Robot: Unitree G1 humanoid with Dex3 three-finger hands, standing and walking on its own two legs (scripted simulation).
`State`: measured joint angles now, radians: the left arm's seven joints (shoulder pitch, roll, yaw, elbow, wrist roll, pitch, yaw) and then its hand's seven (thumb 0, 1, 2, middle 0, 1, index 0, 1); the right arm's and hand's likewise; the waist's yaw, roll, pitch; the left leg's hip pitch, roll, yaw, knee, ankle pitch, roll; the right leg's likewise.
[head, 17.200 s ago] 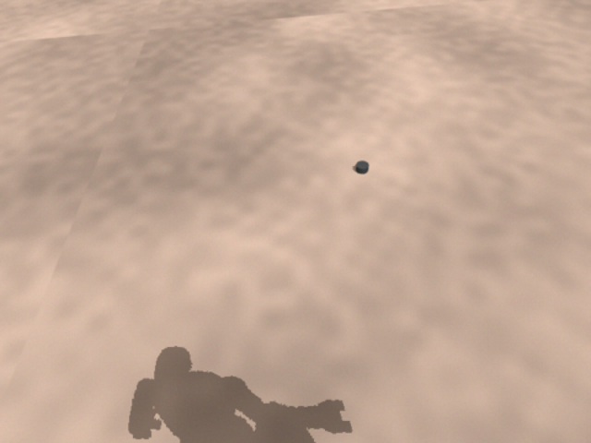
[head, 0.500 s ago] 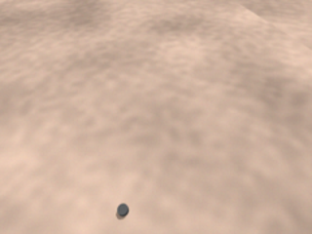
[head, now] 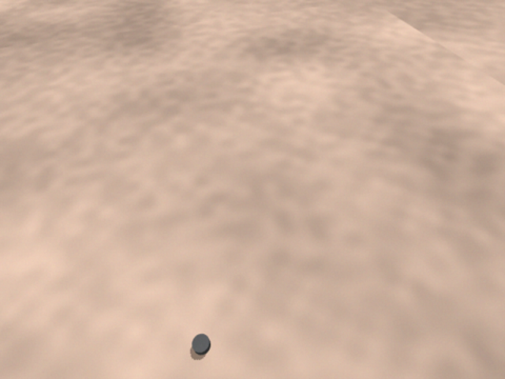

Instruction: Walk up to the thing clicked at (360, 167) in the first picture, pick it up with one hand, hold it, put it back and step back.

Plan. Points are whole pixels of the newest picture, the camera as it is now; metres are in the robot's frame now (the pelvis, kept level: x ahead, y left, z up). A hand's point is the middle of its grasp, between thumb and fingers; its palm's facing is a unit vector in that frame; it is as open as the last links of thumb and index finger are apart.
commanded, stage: stand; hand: left
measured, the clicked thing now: (201, 344) +0.38 +0.25 -0.76
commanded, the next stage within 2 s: none
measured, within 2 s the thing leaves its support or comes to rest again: neither
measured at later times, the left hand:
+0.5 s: hand out of the picture +0.07 +0.27 -0.16, palm faces -0.02 -0.94 -0.34, open 7.4 cm
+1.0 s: hand out of the picture +0.07 +0.27 -0.16, palm faces -0.02 -0.94 -0.34, open 7.4 cm
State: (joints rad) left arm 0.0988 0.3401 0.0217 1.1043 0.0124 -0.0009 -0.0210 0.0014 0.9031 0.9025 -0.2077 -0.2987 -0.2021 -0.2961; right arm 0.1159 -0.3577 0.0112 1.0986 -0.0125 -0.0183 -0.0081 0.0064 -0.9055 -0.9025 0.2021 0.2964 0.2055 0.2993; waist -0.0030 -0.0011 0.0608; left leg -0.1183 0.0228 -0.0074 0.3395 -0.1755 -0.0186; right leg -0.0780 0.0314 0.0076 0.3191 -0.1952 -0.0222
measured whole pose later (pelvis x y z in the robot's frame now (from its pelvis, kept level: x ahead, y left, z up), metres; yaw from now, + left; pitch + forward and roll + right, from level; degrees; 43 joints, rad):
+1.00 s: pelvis +0.00 +0.02 +0.00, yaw +0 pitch -2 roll +0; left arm 0.11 0.35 0.00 1.13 0.01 -0.01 -0.01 0.00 0.90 0.90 -0.21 -0.30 -0.20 -0.30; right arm 0.11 -0.35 0.01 1.13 -0.01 -0.02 0.00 0.01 -0.91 -0.90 0.20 0.30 0.21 0.30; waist 0.00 0.00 0.06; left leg -0.11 -0.01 0.00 0.32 -0.17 0.01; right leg -0.07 0.00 0.01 0.30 -0.19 0.00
